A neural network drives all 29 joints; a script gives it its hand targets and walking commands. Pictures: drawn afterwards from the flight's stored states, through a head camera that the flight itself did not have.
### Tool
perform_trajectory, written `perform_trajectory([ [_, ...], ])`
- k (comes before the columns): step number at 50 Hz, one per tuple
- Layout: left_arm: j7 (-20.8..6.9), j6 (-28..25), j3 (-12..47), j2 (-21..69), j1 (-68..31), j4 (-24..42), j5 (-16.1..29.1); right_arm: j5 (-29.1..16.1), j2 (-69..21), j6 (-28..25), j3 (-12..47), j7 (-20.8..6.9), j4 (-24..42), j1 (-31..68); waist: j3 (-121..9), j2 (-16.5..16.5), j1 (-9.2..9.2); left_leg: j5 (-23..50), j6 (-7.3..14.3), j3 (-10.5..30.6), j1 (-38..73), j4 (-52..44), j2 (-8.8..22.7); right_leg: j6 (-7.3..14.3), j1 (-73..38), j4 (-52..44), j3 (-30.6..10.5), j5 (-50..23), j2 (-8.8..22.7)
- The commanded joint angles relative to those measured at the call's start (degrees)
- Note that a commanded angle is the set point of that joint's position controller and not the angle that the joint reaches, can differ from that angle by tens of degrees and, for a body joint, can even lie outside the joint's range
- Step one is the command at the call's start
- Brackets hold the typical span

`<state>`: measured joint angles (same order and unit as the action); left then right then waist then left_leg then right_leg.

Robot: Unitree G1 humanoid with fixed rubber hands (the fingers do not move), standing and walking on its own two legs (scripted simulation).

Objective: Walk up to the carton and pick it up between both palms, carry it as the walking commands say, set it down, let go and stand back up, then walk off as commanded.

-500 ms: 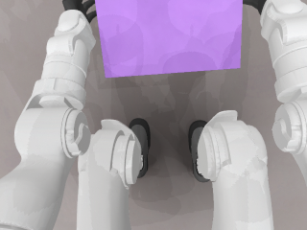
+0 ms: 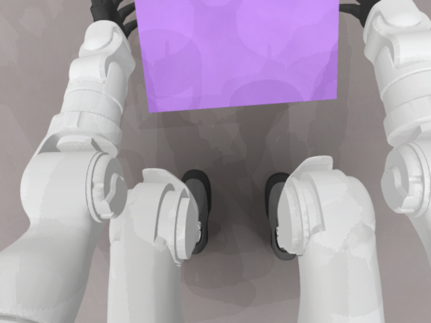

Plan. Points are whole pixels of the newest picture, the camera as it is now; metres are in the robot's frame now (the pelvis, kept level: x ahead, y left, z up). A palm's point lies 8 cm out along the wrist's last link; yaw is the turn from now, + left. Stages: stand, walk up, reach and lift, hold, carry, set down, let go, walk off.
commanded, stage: set down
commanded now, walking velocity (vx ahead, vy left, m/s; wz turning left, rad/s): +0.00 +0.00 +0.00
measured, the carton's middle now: (235, 23) +0.54 -0.03 -0.26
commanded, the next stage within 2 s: none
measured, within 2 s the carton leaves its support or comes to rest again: neither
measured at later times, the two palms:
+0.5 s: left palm (111, 25) +0.54 +0.15 -0.17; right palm (375, 4) +0.52 -0.22 -0.19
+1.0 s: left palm (109, 32) +0.53 +0.16 -0.18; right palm (389, 10) +0.51 -0.25 -0.20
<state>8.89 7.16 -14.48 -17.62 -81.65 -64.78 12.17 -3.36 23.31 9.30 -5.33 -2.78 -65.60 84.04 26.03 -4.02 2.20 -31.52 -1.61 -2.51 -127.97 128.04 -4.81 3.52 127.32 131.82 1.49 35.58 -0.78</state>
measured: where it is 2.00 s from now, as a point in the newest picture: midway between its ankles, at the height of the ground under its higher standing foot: (238, 227)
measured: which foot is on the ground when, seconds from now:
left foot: down 0.00-1.00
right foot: down 0.00-1.00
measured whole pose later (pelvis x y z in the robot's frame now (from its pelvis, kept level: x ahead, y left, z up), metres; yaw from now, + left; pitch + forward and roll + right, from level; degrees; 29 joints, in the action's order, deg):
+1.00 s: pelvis +0.00 +0.00 +0.00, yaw +0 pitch +31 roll +4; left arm 7.4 3.5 -13.1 -18.2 -81.6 -67.6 12.4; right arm -5.7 27.2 2.2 -3.9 1.0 -69.3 82.4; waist 27.1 -4.0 1.4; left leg -32.6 -1.6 -2.7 -127.5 128.6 -4.5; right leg 3.8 127.2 132.6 1.5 36.6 -0.6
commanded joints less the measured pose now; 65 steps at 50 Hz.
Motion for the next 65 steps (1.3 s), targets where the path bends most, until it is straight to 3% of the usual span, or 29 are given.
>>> perform_trajectory([
  [1, -15.1, -0.2, 12.1, 50.4, -26.0, 7.6, -1.5, -4.3, -43.2, -1.5, 10.6, -11.8, 9.7, 25.3, -58.9, 3.4, 1.27, 11.8, 1.1, -1.3, 16.4, -3.0, -2.9, -0.5, -25.9, -13.6, -6.4, -19.9, -2.0],
  [4, -15.3, -0.4, 10.3, 49.8, -26.6, 6.4, -0.9, -2.7, -41.3, -0.7, 9.5, -11.6, 7.8, 24.2, -55.2, 5.3, 2.76, 9.9, 1.6, -0.1, 15.3, -3.4, -3.2, -0.6, -22.9, -13.6, -6.1, -17.1, -1.7],
  [6, -15.5, 0.2, 10.4, 50.4, -23.3, 4.0, -2.1, -4.5, -41.5, -1.7, 10.2, -11.8, 8.5, 23.9, -54.5, 1.9, 0.77, 10.6, 1.3, -1.0, 15.5, -3.5, -2.6, -0.5, -23.6, -13.9, -7.2, -18.4, -1.6],
  [10, -15.3, 0.0, 9.2, 46.8, -23.3, 3.1, -3.1, -3.2, -41.3, -1.0, 9.4, -12.0, 6.5, 22.7, -52.5, 5.0, 1.54, 7.8, 1.8, 0.0, 14.5, -5.1, -2.0, -1.1, -22.9, -13.7, -5.7, -16.2, -1.4],
  [11, -15.7, -0.5, 8.0, 48.7, -21.6, 4.0, -3.6, -3.1, -41.2, -1.2, 9.4, -11.8, 6.3, 22.3, -52.2, 3.7, -0.52, 9.6, 1.4, -1.7, 12.8, -4.0, -2.4, -1.0, -24.8, -14.0, -7.4, -17.8, -1.5],
  [14, -15.3, -0.7, 9.9, 47.6, -21.8, 4.9, -3.2, -2.9, -41.4, -1.7, 8.3, -11.8, 6.4, 20.3, -52.3, 5.3, 2.6, 10.0, 1.9, -0.1, 14.1, -3.8, -2.3, -1.1, -22.6, -12.8, -5.1, -19.4, -1.7],
  [15, -15.4, -0.9, 9.7, 47.5, -25.3, 6.1, -3.5, -2.3, -40.9, -1.6, 7.1, -11.5, 5.2, 21.2, -52.8, 1.7, 2.47, 10.1, 1.0, -0.6, 14.3, -3.9, -1.9, -0.3, -21.8, -14.0, -6.2, -19.1, -2.0],
  [16, -14.8, -1.0, 8.1, 43.7, -23.9, 4.9, -3.7, -2.4, -40.6, -1.3, 8.5, -11.6, 5.7, 21.7, -51.5, 4.6, -0.25, 9.4, 1.6, -0.2, 16.0, -4.7, -2.0, -1.2, -22.4, -14.0, -6.6, -17.2, -1.3],
  [17, -15.1, -0.4, 9.0, 46.6, -24.1, 4.3, -3.0, -2.7, -39.8, -1.6, 8.7, -11.6, 7.1, 22.5, -53.3, 3.5, 1.92, 10.1, 1.5, 0.5, 17.2, -3.9, -1.7, -0.6, -22.3, -13.6, -6.6, -16.9, -1.3],
  [20, -14.9, -0.8, 6.8, 45.0, -19.8, 1.5, -4.4, -1.4, -36.9, -2.3, 6.9, -10.8, 6.1, 21.0, -52.2, 3.0, 2.62, 10.4, 1.2, -0.5, 15.9, -3.5, -1.7, -1.5, -22.9, -14.2, -6.2, -17.3, -1.3],
  [23, -13.4, -1.7, 6.0, 37.8, -21.0, 3.7, -4.4, -2.7, -33.3, -2.7, 7.2, -9.4, 8.0, 22.2, -54.7, 4.8, -0.21, 11.0, 1.6, -0.3, 16.6, -3.5, -1.3, -1.6, -24.4, -13.4, -7.2, -19.3, -0.9],
  [24, -12.8, -1.3, 6.2, 37.4, -19.0, 1.7, -4.1, -1.3, -25.8, -3.5, 5.1, -8.6, 5.4, 20.8, -53.6, 4.1, 3.24, 11.4, 0.9, 0.9, 19.1, -4.2, -1.3, -1.7, -22.6, -13.5, -5.0, -18.1, -0.7],
  [28, -9.9, -3.1, 3.9, 26.6, -13.3, 1.0, -4.4, -3.0, -17.1, -4.9, 3.2, -6.0, 6.2, 18.5, -54.9, 4.0, 0.3, 11.5, 0.9, 0.0, 20.9, -4.0, -0.9, -2.3, -23.7, -13.5, -6.0, -17.4, -0.1],
  [30, -7.4, -3.9, 3.2, 18.1, -13.0, 2.7, -3.4, -0.8, -4.3, -6.2, -0.5, -2.6, 4.6, 15.1, -58.0, 4.7, 3.42, 13.1, 0.2, 1.0, 23.7, -4.4, -0.4, -2.2, -27.6, -13.7, -5.5, -19.5, 0.3],
  [32, -4.5, -5.2, 1.5, 6.1, -7.4, 0.9, -4.0, -3.2, 3.3, -7.0, 0.1, -0.5, 1.8, 11.5, -56.1, 3.7, -0.44, 11.6, -0.4, -0.1, 22.4, -5.4, 0.5, -2.4, -27.3, -14.1, -5.9, -18.9, 0.4],
  [33, -4.4, -5.0, 5.3, 6.5, -10.2, 1.8, -0.5, -2.9, 5.6, -7.2, -0.7, 0.6, 3.5, 13.9, -59.2, 4.5, 3.19, 12.3, -0.2, 0.9, 25.0, -5.1, 0.9, -2.3, -28.8, -14.3, -6.3, -18.3, 0.7],
  [40, -1.1, -6.4, 7.2, -0.9, -9.9, 2.8, 2.7, -7.8, 13.1, -9.7, 1.5, 4.5, 4.8, 15.1, -67.9, 3.7, 1.22, 20.3, -0.3, 2.1, 26.8, -3.3, 2.0, -2.2, -31.1, -11.7, -6.7, -26.4, 1.2],
  [44, -1.0, -6.7, 7.3, -3.2, -6.1, 0.6, 3.1, -10.2, 12.8, -9.9, 2.0, 4.1, 5.8, 13.8, -67.8, 4.5, -0.67, 20.7, 0.7, 1.7, 27.4, -3.1, 2.0, -3.0, -30.6, -11.1, -6.4, -26.2, 1.2],
  [46, -0.8, -7.2, 8.0, -4.2, -11.3, 8.1, 3.4, -11.6, 14.5, -9.8, 3.1, 3.9, 7.6, 14.6, -72.6, 4.2, 0.43, 22.8, 0.0, 1.8, 30.4, -3.6, 2.8, -2.7, -32.5, -10.5, -6.1, -28.6, 1.1],
  [47, -0.9, -7.1, 6.2, -5.7, -8.1, 2.9, 2.4, -11.2, 15.2, -9.4, 2.2, 3.9, 5.9, 14.9, -68.7, 4.1, -1.89, 20.7, 0.2, 0.2, 26.3, -2.2, 2.6, -3.1, -30.8, -11.0, -6.8, -26.6, 1.2],
  [48, -1.0, -7.3, 6.2, -6.2, -8.9, 5.6, 2.2, -9.8, 14.6, -9.3, 2.2, 3.9, 5.6, 12.9, -68.5, 6.3, 0.07, 19.8, 0.2, 1.1, 25.6, -3.0, 2.6, -3.3, -32.2, -11.2, -6.6, -27.4, 1.1],
  [54, -1.2, -6.3, 2.8, -7.8, -3.4, 0.2, 0.1, -10.7, 15.7, -8.1, 2.1, 2.7, 4.7, 11.1, -67.9, 8.3, -2.7, 16.7, 1.2, 0.9, 22.6, -2.9, 3.3, -3.3, -33.5, -11.3, -7.8, -26.5, 1.6],
  [56, -1.2, -6.4, 3.5, -7.3, -6.0, 4.4, 0.6, -10.9, 16.8, -8.4, 0.8, 2.6, 7.3, 12.4, -71.0, 8.1, -2.06, 18.6, 1.5, 1.9, 27.5, -2.8, 3.5, -3.5, -29.7, -10.4, -6.3, -24.6, 1.4],
  [57, -1.1, -6.3, 1.6, -10.5, -6.5, 6.3, -0.7, -12.0, 16.5, -8.0, 1.4, 2.4, 6.9, 10.9, -70.0, 6.6, -4.38, 18.3, 1.1, 0.7, 24.7, -3.2, 3.4, -2.9, -31.7, -11.0, -7.4, -25.9, 1.5],
  [58, -1.1, -5.9, 2.1, -8.9, -3.8, 2.9, 0.4, -9.8, 19.4, -8.2, -0.4, 2.4, 9.0, 11.3, -70.4, 8.8, -2.56, 18.4, 1.2, 1.0, 24.0, -2.3, 3.2, -3.1, -33.4, -10.6, -7.3, -27.0, 1.7],
  [60, -1.4, -6.1, 2.3, -8.5, -4.4, 8.7, 0.3, -12.1, 17.7, -7.9, 0.5, 2.4, 15.2, 12.6, -74.0, 8.5, -3.36, 17.8, 1.6, 0.0, 24.5, -3.0, 2.7, -3.1, -36.6, -12.1, -7.9, -27.9, 1.3],
  [61, -1.2, -5.9, 2.8, -8.8, -7.9, 13.5, 1.1, -10.8, 18.9, -7.5, -0.8, 2.7, 15.8, 12.6, -80.7, 9.6, -1.0, 20.3, 1.5, 0.9, 28.9, -4.1, 2.4, -3.2, -39.8, -11.3, -6.6, -30.2, 1.2],
  [63, -0.4, -5.1, 2.5, -9.3, -6.6, 14.3, 1.9, -11.4, 19.5, -6.8, 0.0, 2.9, 18.2, 12.0, -86.5, 8.5, -2.25, 19.2, 1.3, -0.3, 32.7, -4.8, 2.2, -3.2, -44.8, -12.6, -6.2, -28.4, 1.0],
  [65, 0.4, -4.9, 2.9, -11.5, -9.8, 27.7, 2.7, -12.4, 19.7, -5.4, -0.3, 3.4, 24.7, 12.1, -101.7, 10.1, -2.17, 24.7, 1.6, -0.6, 41.4, -5.1, 1.4, -3.0, -52.2, -12.1, -5.6, -33.5, 0.3],
])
